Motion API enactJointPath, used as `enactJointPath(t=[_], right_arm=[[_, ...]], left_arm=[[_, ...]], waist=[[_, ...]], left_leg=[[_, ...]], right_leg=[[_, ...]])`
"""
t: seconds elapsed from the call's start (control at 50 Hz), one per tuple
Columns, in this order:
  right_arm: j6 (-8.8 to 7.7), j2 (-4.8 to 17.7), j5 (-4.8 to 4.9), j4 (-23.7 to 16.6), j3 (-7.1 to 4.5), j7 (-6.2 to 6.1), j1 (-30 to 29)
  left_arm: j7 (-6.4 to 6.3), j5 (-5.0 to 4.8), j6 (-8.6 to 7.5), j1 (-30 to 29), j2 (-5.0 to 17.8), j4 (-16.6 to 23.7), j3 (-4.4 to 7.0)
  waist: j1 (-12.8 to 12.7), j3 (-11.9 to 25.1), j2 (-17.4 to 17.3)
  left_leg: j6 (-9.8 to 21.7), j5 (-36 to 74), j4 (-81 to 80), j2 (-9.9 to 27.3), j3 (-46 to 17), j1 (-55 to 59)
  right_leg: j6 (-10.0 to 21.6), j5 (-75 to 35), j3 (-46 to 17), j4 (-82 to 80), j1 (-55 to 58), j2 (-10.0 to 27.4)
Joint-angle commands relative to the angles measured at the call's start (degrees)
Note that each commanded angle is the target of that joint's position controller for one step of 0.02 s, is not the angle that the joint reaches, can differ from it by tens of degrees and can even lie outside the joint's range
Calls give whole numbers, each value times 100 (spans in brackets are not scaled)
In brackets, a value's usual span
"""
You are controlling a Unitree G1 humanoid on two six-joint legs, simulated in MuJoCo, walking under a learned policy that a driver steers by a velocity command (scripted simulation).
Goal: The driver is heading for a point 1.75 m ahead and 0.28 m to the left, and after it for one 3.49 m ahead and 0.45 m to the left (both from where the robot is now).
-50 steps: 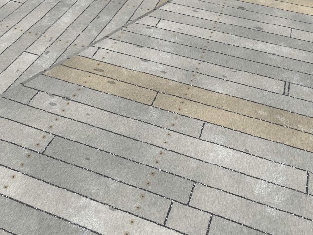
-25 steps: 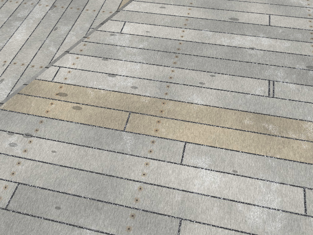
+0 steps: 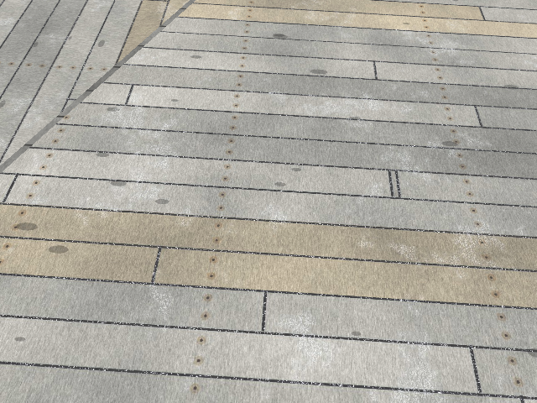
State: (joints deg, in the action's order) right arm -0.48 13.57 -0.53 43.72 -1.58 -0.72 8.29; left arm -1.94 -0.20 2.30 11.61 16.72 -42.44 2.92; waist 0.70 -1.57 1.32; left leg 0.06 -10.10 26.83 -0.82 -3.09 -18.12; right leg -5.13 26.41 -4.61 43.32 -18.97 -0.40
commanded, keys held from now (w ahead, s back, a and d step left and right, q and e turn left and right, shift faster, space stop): no key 1.00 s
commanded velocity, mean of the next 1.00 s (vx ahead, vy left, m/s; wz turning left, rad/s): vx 0.00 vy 0.00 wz -0.02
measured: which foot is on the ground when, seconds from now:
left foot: down 0.00-1.00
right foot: up 0.00-0.04, down 0.06-1.00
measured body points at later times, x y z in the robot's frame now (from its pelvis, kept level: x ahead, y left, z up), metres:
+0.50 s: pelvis +0.01 -0.03 -0.01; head +0.02 -0.03 +0.44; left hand +0.08 +0.21 -0.14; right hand +0.08 -0.30 -0.14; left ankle +0.04 +0.12 -0.74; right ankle -0.02 -0.15 -0.74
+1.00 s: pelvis +0.01 -0.03 +0.00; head +0.02 -0.03 +0.45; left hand +0.03 +0.21 -0.15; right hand +0.05 -0.29 -0.15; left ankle +0.04 +0.12 -0.74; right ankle -0.02 -0.15 -0.74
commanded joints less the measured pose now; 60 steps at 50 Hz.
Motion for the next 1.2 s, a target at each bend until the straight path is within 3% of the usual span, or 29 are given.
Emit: enactJointPath(t=[0.02, 0.06, 0.08, 0.1, 0.12, 0.14, 0.18, 0.28, 0.44, 0.74, 1.2], right_arm=[[-7, 886, 50, -254, -211, -23, -121], [-52, 798, 71, -140, -161, -9, 134], [-113, 738, -9, -126, -127, 25, 179], [-156, 556, -42, -126, -108, 50, 297], [-162, 588, -90, -86, -100, 47, 73], [-148, 665, -56, -48, -139, 31, -12], [-99, 652, -21, 42, -153, -38, 52], [-69, 605, 4, 294, -181, -83, 232], [-5, 610, 35, 736, -225, -143, 368], [77, 548, 59, 1413, -226, -230, 452], [95, 353, 69, 1875, -120, -234, 621]], left_arm=[[9, -21, -59, 413, 256, 117, 87], [15, 81, -67, 350, 416, 114, 114], [-9, 146, -62, 357, 660, 188, 150], [21, 136, -64, 297, 832, 49, 203], [74, 142, -114, 150, 460, 105, 116], [91, 189, -159, 121, 285, 94, 53], [90, 158, -265, 144, 373, 35, 64], [62, 104, -378, 400, 296, -128, 20], [63, 71, -408, 550, 191, -378, -8], [40, 42, -398, 750, 89, -978, -42], [7, 22, -374, 1096, -82, -1616, -149]], waist=[[-139, 789, -1137], [-124, 679, -926], [-70, 663, -562], [188, 524, 379], [42, 359, 414], [14, 162, 304], [20, -64, 296], [1, -33, 153], [-14, 13, -98], [-16, -73, -98], [-41, -226, -137]], left_leg=[[1066, 1558, -477, 1041, -950, 686], [672, 521, -491, 888, -933, 256], [389, -29, -312, 739, -767, -97], [101, -583, -235, 229, -150, 90], [-111, -424, -36, 156, -15, 493], [-125, -314, -8, 161, -55, 536], [-63, -57, 33, 198, -111, 529], [-82, 292, 77, 216, -143, 656], [-143, 655, 77, 241, -175, 817], [-129, 726, -22, 226, -149, 874], [-105, 488, -137, 154, -83, 755]], right_leg=[[95, -1034, 326, -1381, 669, -55], [345, -1838, 172, -2078, 1285, 59], [539, -2284, -245, -1992, 1539, 518], [815, -1524, -338, -1918, 905, 602], [904, -736, -413, -2165, 363, 556], [826, -395, -383, -2287, 113, 496], [664, -547, -284, -2240, -8, 384], [642, -967, -224, -2110, 76, 328], [671, -1401, -121, -2056, 242, 245], [643, -1630, 59, -2125, 390, 133], [606, -1387, 183, -2199, 368, 66]])
Velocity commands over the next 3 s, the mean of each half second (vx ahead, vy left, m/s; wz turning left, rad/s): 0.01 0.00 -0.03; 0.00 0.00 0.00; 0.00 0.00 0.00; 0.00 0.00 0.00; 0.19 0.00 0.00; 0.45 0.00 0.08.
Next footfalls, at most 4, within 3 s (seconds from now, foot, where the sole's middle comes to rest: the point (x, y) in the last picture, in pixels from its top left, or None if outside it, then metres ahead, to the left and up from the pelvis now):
0.06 right None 0.02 -0.15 -0.78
2.82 right None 0.46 -0.13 -0.78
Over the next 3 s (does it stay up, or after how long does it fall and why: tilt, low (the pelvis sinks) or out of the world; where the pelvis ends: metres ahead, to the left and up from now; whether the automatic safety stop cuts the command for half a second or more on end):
stays up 0.37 -0.05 0.00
